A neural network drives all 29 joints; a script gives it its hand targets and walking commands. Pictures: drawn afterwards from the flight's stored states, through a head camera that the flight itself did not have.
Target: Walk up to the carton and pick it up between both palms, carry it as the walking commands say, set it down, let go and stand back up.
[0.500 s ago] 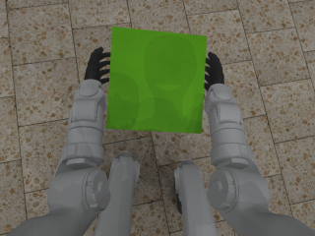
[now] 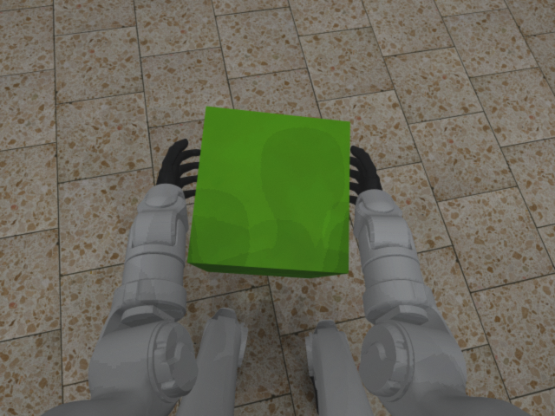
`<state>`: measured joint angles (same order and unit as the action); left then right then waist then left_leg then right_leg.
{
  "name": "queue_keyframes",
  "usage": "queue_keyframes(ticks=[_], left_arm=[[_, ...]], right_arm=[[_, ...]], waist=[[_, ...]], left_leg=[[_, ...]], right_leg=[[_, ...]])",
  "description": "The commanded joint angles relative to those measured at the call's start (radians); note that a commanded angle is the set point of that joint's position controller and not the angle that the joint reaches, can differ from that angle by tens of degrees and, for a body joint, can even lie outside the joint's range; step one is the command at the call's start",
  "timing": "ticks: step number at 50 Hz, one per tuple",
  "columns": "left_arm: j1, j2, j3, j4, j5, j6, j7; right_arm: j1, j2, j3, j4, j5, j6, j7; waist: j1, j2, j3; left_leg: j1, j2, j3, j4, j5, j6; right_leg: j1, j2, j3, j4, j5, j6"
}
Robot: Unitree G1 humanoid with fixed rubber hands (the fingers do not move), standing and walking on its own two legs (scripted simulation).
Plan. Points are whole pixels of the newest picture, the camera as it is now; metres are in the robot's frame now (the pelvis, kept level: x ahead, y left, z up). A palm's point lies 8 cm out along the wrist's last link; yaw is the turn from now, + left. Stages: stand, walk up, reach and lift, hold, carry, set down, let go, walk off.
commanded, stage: reach and lift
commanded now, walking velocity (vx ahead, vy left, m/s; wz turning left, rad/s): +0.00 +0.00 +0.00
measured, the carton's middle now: (267, 208) +0.42 +0.03 -0.13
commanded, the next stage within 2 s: none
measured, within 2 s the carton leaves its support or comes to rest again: neither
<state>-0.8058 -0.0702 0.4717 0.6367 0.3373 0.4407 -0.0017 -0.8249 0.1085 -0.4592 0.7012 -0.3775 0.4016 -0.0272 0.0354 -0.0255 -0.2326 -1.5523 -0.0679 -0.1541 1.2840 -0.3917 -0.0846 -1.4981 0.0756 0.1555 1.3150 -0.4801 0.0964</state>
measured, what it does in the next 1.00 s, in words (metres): rises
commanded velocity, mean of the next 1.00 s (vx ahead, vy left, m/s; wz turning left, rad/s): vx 0.00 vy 0.00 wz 0.00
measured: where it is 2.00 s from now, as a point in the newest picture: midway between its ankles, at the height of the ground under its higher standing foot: (270, 383)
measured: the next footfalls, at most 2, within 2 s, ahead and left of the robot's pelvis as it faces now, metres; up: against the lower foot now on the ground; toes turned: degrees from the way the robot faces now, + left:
none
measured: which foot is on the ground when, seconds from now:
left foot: down 0.00-1.00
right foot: down 0.00-1.00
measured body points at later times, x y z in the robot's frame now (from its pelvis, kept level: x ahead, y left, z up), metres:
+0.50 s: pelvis +0.01 +0.00 +0.05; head +0.17 +0.02 +0.47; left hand +0.41 +0.16 +0.00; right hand +0.42 -0.14 +0.01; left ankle +0.09 +0.15 -0.59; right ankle +0.06 -0.16 -0.59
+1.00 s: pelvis +0.04 +0.00 +0.11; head +0.15 +0.02 +0.55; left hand +0.39 +0.16 +0.07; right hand +0.40 -0.14 +0.08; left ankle +0.09 +0.15 -0.59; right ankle +0.06 -0.16 -0.59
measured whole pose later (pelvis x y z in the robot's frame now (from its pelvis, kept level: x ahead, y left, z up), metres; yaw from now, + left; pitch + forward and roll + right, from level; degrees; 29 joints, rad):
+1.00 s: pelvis +0.04 +0.00 +0.11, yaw +0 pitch +22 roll -1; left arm -0.41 -0.18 0.36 0.40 0.32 0.41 -0.01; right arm -0.42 0.20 -0.37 0.46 -0.30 0.38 -0.01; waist 0.02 -0.04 -0.17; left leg -0.88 -0.02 -0.16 0.74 -0.25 -0.07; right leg -0.83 0.04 0.15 0.75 -0.31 0.06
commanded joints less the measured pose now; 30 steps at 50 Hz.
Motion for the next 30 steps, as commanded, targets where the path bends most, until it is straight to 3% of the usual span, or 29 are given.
queue_keyframes(ticks=[1,2,3,4,5,6,7,8,9,10,11,12,13,14,15,16,17,18,19,20,21,22,23,24,25,26,28,29,30], left_arm=[[-0.468,-1.039,-0.557,0.007,-0.242,-0.118,-0.268],[-0.474,-1.102,-0.665,-0.081,-0.268,-0.128,-0.251],[-0.468,-1.070,-0.643,-0.090,-0.257,-0.131,-0.236],[-0.449,-1.112,-0.673,-0.090,-0.258,-0.132,-0.226],[-0.419,-1.090,-0.657,-0.078,-0.254,-0.126,-0.218],[-0.404,-1.080,-0.642,-0.047,-0.229,-0.129,-0.212],[-0.411,-1.045,-0.598,-0.027,-0.216,-0.121,-0.213],[-0.429,-1.035,-0.569,0.001,-0.181,-0.113,-0.198],[-0.353,-1.033,-0.513,0.119,-0.151,-0.090,-0.218],[-0.411,-1.079,-0.603,-0.004,-0.192,-0.098,-0.220],[-0.448,-1.049,-0.601,-0.032,-0.195,-0.094,-0.226],[-0.459,-1.041,-0.593,-0.008,-0.181,-0.084,-0.228],[-0.458,-1.065,-0.624,-0.047,-0.207,-0.092,-0.231],[-0.502,-1.049,-0.591,-0.031,-0.211,-0.075,-0.240],[-0.525,-1.074,-0.637,-0.107,-0.235,-0.080,-0.237],[-0.508,-1.089,-0.647,-0.049,-0.231,-0.065,-0.238],[-0.467,-1.053,-0.573,-0.011,-0.202,-0.057,-0.240],[-0.507,-1.077,-0.644,-0.102,-0.248,-0.063,-0.247],[-0.455,-1.081,-0.612,-0.045,-0.209,-0.051,-0.243],[-0.507,-1.062,-0.619,-0.092,-0.220,-0.065,-0.248],[-0.488,-1.092,-0.643,-0.087,-0.223,-0.067,-0.248],[-0.428,-1.088,-0.618,-0.032,-0.208,-0.049,-0.248],[-0.421,-1.105,-0.636,-0.088,-0.223,-0.057,-0.253],[-0.402,-1.060,-0.618,-0.083,-0.222,-0.065,-0.246],[-0.326,-1.130,-0.623,-0.014,-0.216,-0.048,-0.254],[-0.394,-1.056,-0.606,-0.047,-0.204,-0.058,-0.252],[-0.345,-1.064,-0.610,-0.044,-0.203,-0.054,-0.266],[-0.342,-1.061,-0.577,-0.032,-0.188,-0.054,-0.273],[-0.312,-1.091,-0.634,-0.065,-0.210,-0.051,-0.269]], right_arm=[[-0.502,1.039,0.581,-0.080,0.271,-0.113,0.261],[-0.490,1.080,0.633,-0.153,0.311,-0.127,0.269],[-0.444,1.060,0.625,-0.103,0.296,-0.124,0.270],[-0.467,1.040,0.659,-0.139,0.326,-0.135,0.272],[-0.481,1.044,0.677,-0.143,0.340,-0.125,0.276],[-0.483,1.021,0.664,-0.146,0.323,-0.125,0.273],[-0.474,1.016,0.637,-0.095,0.316,-0.115,0.277],[-0.384,0.989,0.539,0.014,0.241,-0.090,0.278],[-0.411,0.916,0.506,-0.018,0.198,-0.093,0.273],[-0.387,0.962,0.528,-0.020,0.203,-0.085,0.274],[-0.406,0.949,0.532,-0.019,0.207,-0.077,0.274],[-0.358,0.963,0.516,0.050,0.205,-0.062,0.287],[-0.409,0.971,0.548,-0.027,0.215,-0.064,0.285],[-0.372,0.958,0.498,0.033,0.184,-0.046,0.294],[-0.446,1.014,0.556,-0.016,0.230,-0.049,0.295],[-0.400,0.992,0.512,-0.026,0.204,-0.051,0.297],[-0.446,1.005,0.496,0.014,0.219,-0.045,0.299],[-0.418,1.053,0.555,-0.037,0.234,-0.037,0.301],[-0.439,1.024,0.535,-0.035,0.233,-0.037,0.305],[-0.406,1.051,0.528,0.021,0.218,-0.034,0.304],[-0.502,1.046,0.604,-0.091,0.280,-0.050,0.312],[-0.433,1.068,0.597,-0.047,0.277,-0.034,0.301],[-0.479,1.065,0.625,-0.121,0.283,-0.044,0.311],[-0.440,1.124,0.647,-0.067,0.296,-0.036,0.309],[-0.443,1.090,0.662,-0.120,0.290,-0.040,0.302],[-0.372,1.069,0.588,-0.027,0.256,-0.034,0.309],[-0.355,1.098,0.614,-0.056,0.264,-0.037,0.300],[-0.284,1.066,0.562,-0.028,0.209,-0.031,0.300],[-0.290,1.077,0.595,-0.062,0.230,-0.037,0.295]], waist=[[0.048,0.009,-0.862],[0.055,0.049,-0.990],[0.041,0.057,-0.900],[0.074,0.134,-0.901],[0.080,0.067,-0.890],[0.048,0.060,-0.835],[0.071,0.090,-0.811],[0.029,0.084,-0.671],[-0.006,0.039,-0.585],[-0.030,0.026,-0.673],[-0.032,0.020,-0.694],[-0.005,0.080,-0.627],[-0.047,0.009,-0.699],[-0.043,0.061,-0.702],[-0.021,0.021,-0.776],[-0.064,0.053,-0.755],[-0.007,0.092,-0.626],[-0.022,0.024,-0.748],[-0.002,0.043,-0.695],[-0.008,0.020,-0.645],[0.040,0.103,-0.747],[0.049,0.072,-0.663],[0.035,0.030,-0.756],[0.087,-0.010,-0.670],[0.065,-0.007,-0.715],[0.032,0.002,-0.578],[0.051,0.010,-0.626],[0.012,-0.018,-0.566],[-0.009,-0.019,-0.608]], left_leg=[[0.630,-0.103,0.207,-0.090,0.559,0.041],[0.763,-0.107,0.201,-0.109,0.627,0.029],[0.781,-0.097,0.190,-0.127,0.601,0.024],[0.828,-0.098,0.190,-0.140,0.611,0.017],[0.834,-0.093,0.185,-0.165,0.548,0.029],[0.837,-0.092,0.178,-0.179,0.485,0.037],[0.777,-0.085,0.195,-0.188,0.394,0.035],[0.750,-0.090,0.194,-0.211,0.301,0.033],[0.694,-0.089,0.190,-0.217,0.244,0.042],[0.737,-0.087,0.176,-0.239,0.238,0.034],[0.747,-0.086,0.194,-0.244,0.183,0.036],[0.742,-0.082,0.199,-0.253,0.171,0.031],[0.775,-0.077,0.170,-0.268,0.254,0.041],[0.794,-0.081,0.194,-0.269,0.195,0.029],[0.820,-0.084,0.190,-0.278,0.134,0.035],[0.889,-0.077,0.175,-0.303,0.177,0.031],[0.802,-0.082,0.201,-0.311,0.122,0.037],[0.862,-0.087,0.193,-0.318,0.176,0.036],[0.868,-0.080,0.196,-0.333,0.151,0.047],[0.795,-0.086,0.201,-0.332,0.147,0.044],[0.885,-0.085,0.198,-0.331,0.206,0.048],[0.877,-0.084,0.205,-0.345,0.201,0.052],[0.915,-0.082,0.187,-0.347,0.279,0.049],[0.880,-0.082,0.189,-0.364,0.285,0.060],[0.930,-0.087,0.188,-0.364,0.307,0.056],[0.854,-0.071,0.181,-0.376,0.227,0.058],[0.881,-0.081,0.195,-0.390,0.324,0.060],[0.854,-0.082,0.191,-0.391,0.278,0.057],[0.988,-0.069,0.161,-0.424,0.360,0.058]], right_leg=[[0.339,0.109,-0.219,-0.160,0.500,-0.049],[0.354,0.130,-0.230,-0.155,0.510,-0.051],[0.282,0.124,-0.230,-0.179,0.449,-0.061],[0.287,0.119,-0.211,-0.182,0.437,-0.071],[0.308,0.125,-0.223,-0.198,0.391,-0.062],[0.260,0.130,-0.236,-0.211,0.339,-0.053],[0.313,0.121,-0.213,-0.227,0.293,-0.062],[0.227,0.123,-0.221,-0.240,0.194,-0.068],[0.239,0.113,-0.222,-0.284,0.150,-0.067],[0.341,0.123,-0.230,-0.285,0.171,-0.068],[0.362,0.115,-0.224,-0.304,0.120,-0.063],[0.339,0.114,-0.214,-0.310,0.111,-0.074],[0.408,0.120,-0.217,-0.323,0.196,-0.065],[0.382,0.121,-0.220,-0.322,0.127,-0.077],[0.473,0.120,-0.217,-0.323,0.092,-0.067],[0.411,0.127,-0.231,-0.322,0.135,-0.074],[0.419,0.105,-0.206,-0.357,0.078,-0.070],[0.490,0.120,-0.221,-0.351,0.139,-0.064],[0.453,0.114,-0.217,-0.364,0.094,-0.064],[0.468,0.110,-0.212,-0.381,0.102,-0.064],[0.519,0.103,-0.191,-0.365,0.161,-0.068],[0.540,0.100,-0.185,-0.398,0.139,-0.060],[0.557,0.106,-0.207,-0.386,0.214,-0.055],[0.590,0.096,-0.183,-0.417,0.218,-0.047],[0.598,0.096,-0.186,-0.429,0.233,-0.051],[0.535,0.091,-0.180,-0.435,0.175,-0.054],[0.642,0.080,-0.162,-0.477,0.289,-0.052],[0.604,0.085,-0.169,-0.489,0.247,-0.060],[0.629,0.086,-0.185,-0.490,0.294,-0.053]])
